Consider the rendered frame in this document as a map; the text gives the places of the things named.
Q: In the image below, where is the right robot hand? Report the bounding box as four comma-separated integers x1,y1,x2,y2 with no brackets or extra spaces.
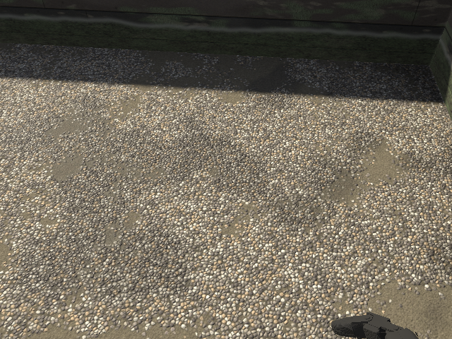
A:
331,312,419,339

